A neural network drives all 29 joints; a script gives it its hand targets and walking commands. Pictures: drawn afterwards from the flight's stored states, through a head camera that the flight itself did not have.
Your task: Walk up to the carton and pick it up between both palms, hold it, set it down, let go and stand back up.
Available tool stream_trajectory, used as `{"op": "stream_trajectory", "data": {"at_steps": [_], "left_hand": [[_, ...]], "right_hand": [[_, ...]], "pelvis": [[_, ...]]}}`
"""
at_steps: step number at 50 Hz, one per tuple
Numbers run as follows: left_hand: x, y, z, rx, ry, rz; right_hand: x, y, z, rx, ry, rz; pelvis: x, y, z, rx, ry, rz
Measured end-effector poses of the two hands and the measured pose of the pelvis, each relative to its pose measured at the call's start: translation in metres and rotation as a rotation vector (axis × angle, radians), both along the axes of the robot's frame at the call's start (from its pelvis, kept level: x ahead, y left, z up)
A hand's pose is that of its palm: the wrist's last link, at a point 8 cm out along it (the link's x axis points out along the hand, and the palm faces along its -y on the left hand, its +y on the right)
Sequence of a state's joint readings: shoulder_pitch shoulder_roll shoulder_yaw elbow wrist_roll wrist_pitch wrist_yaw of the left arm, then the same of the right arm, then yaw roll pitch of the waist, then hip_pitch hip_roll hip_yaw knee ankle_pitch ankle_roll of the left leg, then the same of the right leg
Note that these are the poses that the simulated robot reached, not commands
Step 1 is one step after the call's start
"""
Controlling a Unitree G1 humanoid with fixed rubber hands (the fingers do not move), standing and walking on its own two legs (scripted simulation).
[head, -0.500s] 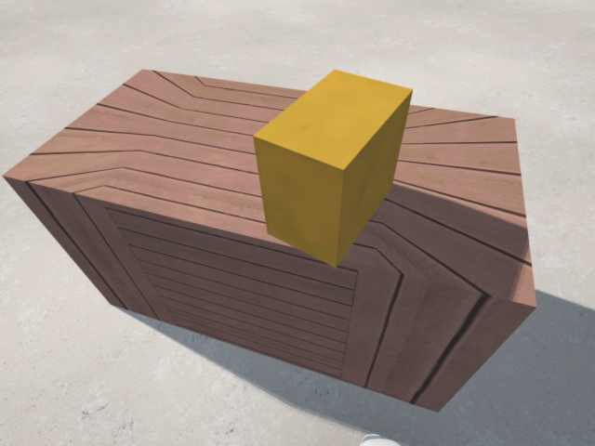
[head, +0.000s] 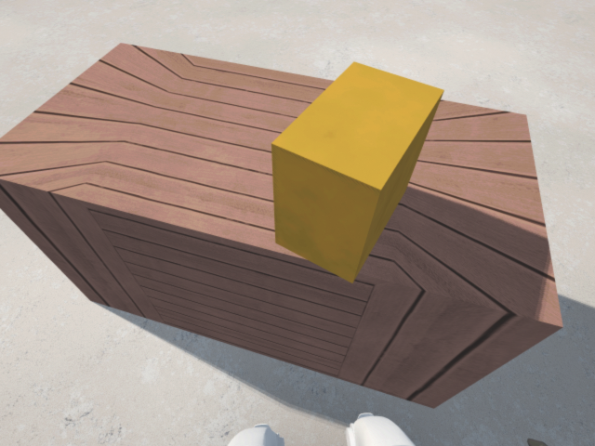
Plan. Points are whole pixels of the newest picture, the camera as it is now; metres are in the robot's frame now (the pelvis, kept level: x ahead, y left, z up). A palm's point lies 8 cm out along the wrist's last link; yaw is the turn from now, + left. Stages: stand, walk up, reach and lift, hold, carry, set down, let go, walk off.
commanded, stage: walk up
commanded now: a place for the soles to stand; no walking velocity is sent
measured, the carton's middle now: (353, 172) +0.54 -0.06 +0.03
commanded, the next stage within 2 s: none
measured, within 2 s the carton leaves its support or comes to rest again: neither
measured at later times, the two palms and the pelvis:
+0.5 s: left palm out of the picture +0.05 +0.28 -0.11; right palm out of the picture +0.06 -0.35 -0.11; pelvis -0.01 -0.04 -0.01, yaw -5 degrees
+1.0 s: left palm out of the picture +0.06 +0.31 -0.11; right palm out of the picture +0.01 -0.32 -0.10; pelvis -0.03 +0.00 +0.00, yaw -6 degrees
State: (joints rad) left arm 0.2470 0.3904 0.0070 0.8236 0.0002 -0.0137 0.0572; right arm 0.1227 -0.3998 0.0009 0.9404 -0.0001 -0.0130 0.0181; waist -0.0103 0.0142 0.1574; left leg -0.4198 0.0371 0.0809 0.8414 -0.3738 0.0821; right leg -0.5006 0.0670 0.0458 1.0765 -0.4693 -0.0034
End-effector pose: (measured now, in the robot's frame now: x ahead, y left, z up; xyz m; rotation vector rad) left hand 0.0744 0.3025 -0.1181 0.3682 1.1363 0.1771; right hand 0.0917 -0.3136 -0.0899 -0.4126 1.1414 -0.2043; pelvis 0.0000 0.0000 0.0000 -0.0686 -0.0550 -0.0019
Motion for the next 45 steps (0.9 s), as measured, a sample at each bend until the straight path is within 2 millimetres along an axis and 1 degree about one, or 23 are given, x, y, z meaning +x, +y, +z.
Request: {"op": "stream_trajectory", "data": {"at_steps": [3,6,11,17,20,22,26,30,35,39,42,45], "left_hand": [[-0.005,0.009,0.003,0.008,0.032,-0.001],[-0.014,0.015,0.003,0.019,0.071,0.004],[-0.024,0.017,0.002,0.038,0.120,0.008],[-0.023,0.005,0.007,0.058,0.125,-0.007],[-0.020,-0.005,0.009,0.074,0.098,-0.020],[-0.021,-0.013,0.007,0.081,0.080,-0.028],[-0.021,-0.025,0.010,0.076,0.064,-0.030],[-0.013,-0.027,0.011,0.067,0.034,-0.050],[-0.009,-0.016,0.003,0.048,0.014,-0.070],[-0.008,-0.007,0.001,0.032,0.014,-0.066],[-0.007,-0.001,0.003,0.029,0.023,-0.072],[-0.009,0.003,0.004,0.034,0.031,-0.077]], "right_hand": [[-0.006,0.002,0.007,-0.012,0.015,-0.008],[-0.010,0.003,0.010,-0.014,0.020,-0.013],[-0.016,-0.001,0.007,-0.006,0.009,-0.029],[-0.025,-0.014,-0.004,0.024,-0.011,-0.055],[-0.028,-0.024,-0.013,0.041,-0.017,-0.067],[-0.029,-0.032,-0.021,0.051,-0.025,-0.078],[-0.028,-0.036,-0.024,0.067,-0.038,-0.095],[-0.029,-0.033,-0.025,0.069,-0.037,-0.099],[-0.035,-0.019,-0.024,0.051,-0.016,-0.099],[-0.050,-0.007,-0.017,0.037,0.000,-0.099],[-0.063,-0.005,-0.008,0.022,0.013,-0.116],[-0.073,-0.005,-0.004,0.017,0.024,-0.127]], "pelvis": [[0.000,0.004,0.006,-0.004,0.009,-0.004],[-0.002,0.006,0.008,-0.002,0.016,-0.009],[-0.005,0.002,0.007,0.019,0.017,-0.025],[-0.008,-0.011,0.003,0.056,0.015,-0.050],[-0.010,-0.022,-0.001,0.072,0.004,-0.059],[-0.012,-0.030,-0.007,0.068,-0.015,-0.070],[-0.013,-0.035,-0.006,0.066,-0.036,-0.084],[-0.015,-0.032,-0.007,0.065,-0.023,-0.092],[-0.020,-0.016,-0.010,0.045,0.010,-0.093],[-0.024,-0.003,-0.006,0.036,0.004,-0.088],[-0.024,0.000,-0.001,0.024,0.008,-0.095],[-0.026,0.001,0.002,0.020,0.008,-0.098]]}}
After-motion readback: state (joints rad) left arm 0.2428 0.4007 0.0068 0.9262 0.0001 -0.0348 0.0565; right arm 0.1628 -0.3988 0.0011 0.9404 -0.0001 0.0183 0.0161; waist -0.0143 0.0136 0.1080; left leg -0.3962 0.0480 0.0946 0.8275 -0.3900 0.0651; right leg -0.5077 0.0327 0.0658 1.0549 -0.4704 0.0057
